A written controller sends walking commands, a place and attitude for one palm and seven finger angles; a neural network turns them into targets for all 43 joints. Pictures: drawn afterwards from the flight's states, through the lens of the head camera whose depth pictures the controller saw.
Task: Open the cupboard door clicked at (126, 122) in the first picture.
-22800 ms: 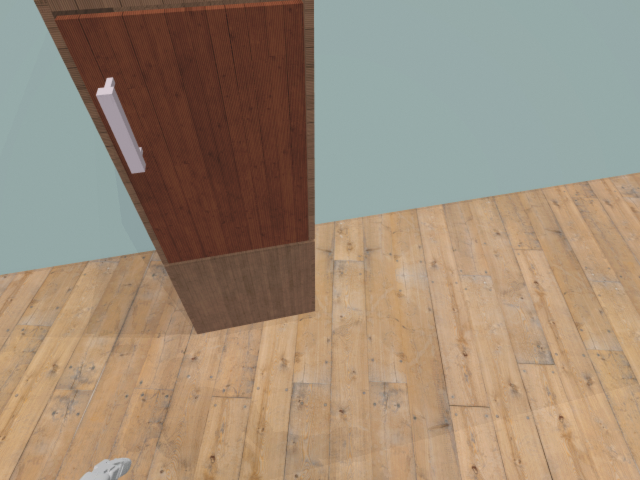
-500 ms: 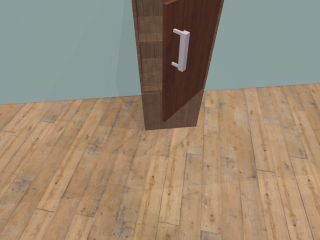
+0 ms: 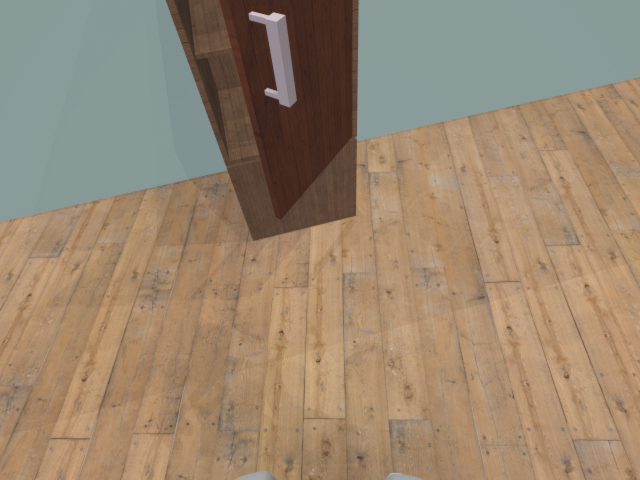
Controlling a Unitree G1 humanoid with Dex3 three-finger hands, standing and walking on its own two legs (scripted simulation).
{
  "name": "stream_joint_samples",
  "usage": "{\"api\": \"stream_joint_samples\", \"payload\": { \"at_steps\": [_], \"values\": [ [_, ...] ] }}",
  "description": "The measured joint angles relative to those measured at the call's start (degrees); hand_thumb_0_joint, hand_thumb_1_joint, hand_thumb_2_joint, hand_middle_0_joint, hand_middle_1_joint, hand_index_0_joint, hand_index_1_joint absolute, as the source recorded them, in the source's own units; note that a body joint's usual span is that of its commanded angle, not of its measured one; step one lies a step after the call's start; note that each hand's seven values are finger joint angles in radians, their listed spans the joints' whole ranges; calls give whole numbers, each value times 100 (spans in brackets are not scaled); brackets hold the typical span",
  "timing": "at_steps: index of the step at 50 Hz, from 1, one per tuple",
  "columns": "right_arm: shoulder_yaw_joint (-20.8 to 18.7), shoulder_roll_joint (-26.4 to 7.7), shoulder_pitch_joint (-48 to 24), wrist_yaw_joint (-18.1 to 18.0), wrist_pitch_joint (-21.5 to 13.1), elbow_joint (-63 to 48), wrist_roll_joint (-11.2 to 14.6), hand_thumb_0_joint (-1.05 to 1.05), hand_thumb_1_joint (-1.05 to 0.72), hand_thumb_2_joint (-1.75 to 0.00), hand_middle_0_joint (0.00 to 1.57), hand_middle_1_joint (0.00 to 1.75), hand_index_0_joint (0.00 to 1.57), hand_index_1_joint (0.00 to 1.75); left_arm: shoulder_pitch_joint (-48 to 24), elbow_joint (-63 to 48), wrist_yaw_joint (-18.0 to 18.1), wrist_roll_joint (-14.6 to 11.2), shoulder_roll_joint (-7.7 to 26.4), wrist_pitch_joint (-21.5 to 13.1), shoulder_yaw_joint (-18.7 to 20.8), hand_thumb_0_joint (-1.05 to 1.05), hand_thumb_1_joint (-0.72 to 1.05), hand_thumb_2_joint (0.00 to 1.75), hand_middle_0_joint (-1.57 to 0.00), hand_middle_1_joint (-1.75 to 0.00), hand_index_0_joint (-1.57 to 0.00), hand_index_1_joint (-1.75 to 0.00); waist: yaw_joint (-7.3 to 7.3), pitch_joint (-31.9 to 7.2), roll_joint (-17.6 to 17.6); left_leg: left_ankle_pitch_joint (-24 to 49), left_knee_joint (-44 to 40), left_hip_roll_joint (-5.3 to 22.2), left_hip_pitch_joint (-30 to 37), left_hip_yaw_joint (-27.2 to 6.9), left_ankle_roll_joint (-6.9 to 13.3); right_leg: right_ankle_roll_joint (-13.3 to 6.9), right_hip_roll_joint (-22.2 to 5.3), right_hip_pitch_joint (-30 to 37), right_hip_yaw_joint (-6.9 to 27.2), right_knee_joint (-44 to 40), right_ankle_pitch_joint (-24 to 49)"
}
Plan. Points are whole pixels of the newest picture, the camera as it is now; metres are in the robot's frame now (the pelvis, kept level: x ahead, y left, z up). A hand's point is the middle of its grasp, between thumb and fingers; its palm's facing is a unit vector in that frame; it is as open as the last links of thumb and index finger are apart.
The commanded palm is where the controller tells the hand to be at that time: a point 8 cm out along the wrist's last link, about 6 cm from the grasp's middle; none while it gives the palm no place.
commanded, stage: walk to a spot facing it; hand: left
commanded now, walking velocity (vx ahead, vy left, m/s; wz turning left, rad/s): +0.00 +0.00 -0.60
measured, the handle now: (272, 60) +0.75 +0.14 +0.10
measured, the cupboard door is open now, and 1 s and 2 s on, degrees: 43 43 43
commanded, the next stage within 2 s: none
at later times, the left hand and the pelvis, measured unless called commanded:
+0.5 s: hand (174, 479) +0.13 +0.24 -0.17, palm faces -0.18 -0.96 -0.23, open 7.3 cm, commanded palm none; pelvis +0.03 +0.05 +0.01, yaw -16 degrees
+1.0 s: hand (268, 381) +0.26 +0.12 -0.14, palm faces -0.58 -0.77 -0.26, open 7.3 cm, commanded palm none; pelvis +0.05 +0.02 +0.01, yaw -36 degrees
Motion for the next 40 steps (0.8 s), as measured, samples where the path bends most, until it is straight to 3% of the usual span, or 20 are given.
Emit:
{"api": "stream_joint_samples", "payload": {
  "at_steps": [2, 4, 8, 17, 21, 23, 24, 27, 30, 32, 35, 40],
  "values": [
    [-30, -52, -174, 25, 99, -65, 34, 1, -91, -90, 20, 30, 20, 29, -25, -47, 59, -31, -17, -49, -7, 0, 91, 90, -20, -30, -20, -30, 10, 101, 11, -354, 1093, -155, -456, -561, -44, -107, 103, 19, 52, -108, 43],
    [-44, -76, -359, 38, 118, -146, 49, 1, -91, -90, 20, 30, 20, 29, 4, -85, 109, -49, -28, -59, -10, 0, 91, 90, -20, -30, -20, -30, 41, 152, -53, -207, 1796, -279, -809, -883, -102, -135, 179, 96, 186, -441, 280],
    [-47, -102, -660, 34, 70, -363, 68, 1, -91, -90, 20, 30, 19, 29, 127, -84, 133, -78, -51, -80, -42, 0, 91, 90, -20, -30, -20, -30, 79, 122, -164, 214, 2093, -347, -1146, -1229, -220, -150, 304, 260, 522, -1069, 670],
    [-4, -62, -1005, -14, 42, -636, 100, 1, -91, -90, 20, 30, 19, 29, 248, -191, 91, -32, -43, -26, -32, 0, 91, 90, -20, -30, -21, -30, 165, -38, -261, 219, 1262, -401, -1079, -1511, -276, -38, 501, 415, 1076, -1386, 838],
    [45, 21, -1005, -14, -24, -731, 138, 1, -91, -90, 20, 30, 19, 29, 204, -266, 75, -18, 63, 11, 7, 0, 91, 90, -20, -30, -21, -30, 201, -78, -377, 184, 344, -530, -771, -1475, -212, 94, 552, 339, 1323, -1270, 783],
    [91, 63, -926, -16, -108, -786, 152, 1, -91, -90, 20, 30, 19, 29, 187, -282, 77, -40, 142, 53, 33, 0, 91, 90, -20, -30, -21, -30, 159, -129, -427, 609, -567, -565, -410, -1443, -167, 198, 603, 238, 1434, -1071, 680],
    [122, 41, -828, -16, -173, -836, 138, 1, -91, -90, 20, 30, 20, 29, 208, -309, 70, -68, 167, 82, 38, 0, 91, 90, -20, -30, -21, -30, 111, -212, -354, 840, -1093, -479, -208, -1483, -55, 237, 701, 123, 1422, -870, 570],
    [200, 133, -592, -42, -218, -834, 30, 0, -91, -90, 20, 30, 20, 29, -22, -306, 19, -73, 375, 161, 86, 0, 91, 90, -20, -30, -20, -30, 102, -102, -502, 831, -979, -466, -134, -1292, 164, 407, 561, -448, 972, 774, -662],
    [275, 190, -253, -49, -194, -811, -40, 0, -91, -90, 20, 30, 20, 30, -166, -386, -64, -35, 530, 154, 151, 0, 91, 90, -20, -30, -20, -30, 90, -62, -514, 878, -1228, -319, 91, -1112, 181, 549, 356, -950, 542, 2237, -662],
    [293, 186, -52, -53, -185, -772, -48, 1, -91, -90, 20, 30, 20, 30, -231, -456, -113, -45, 587, 155, 164, 0, 91, 90, -20, -30, -20, -30, 73, -50, -479, 945, -1404, -227, 215, -979, 182, 610, 172, -1114, 374, 2663, -479],
    [281, 152, 194, -46, -193, -686, -49, 1, -91, -90, 20, 30, 20, 30, -289, -515, -162, -56, 616, 178, 148, 0, 91, 90, -20, -30, -20, -30, 24, -58, -418, 967, -1559, -108, 350, -730, 171, 655, -61, -1112, 239, 2543, -276],
    [209, 30, 516, -6, -203, -571, -62, 1, -91, -90, 20, 30, 20, 30, -440, -483, -214, -62, 542, 222, 50, 0, 91, 90, -20, -30, -20, -30, -163, -53, -286, 816, -1478, 55, 455, -306, 108, 576, -247, -623, -27, 1259, -326]
  ]
}}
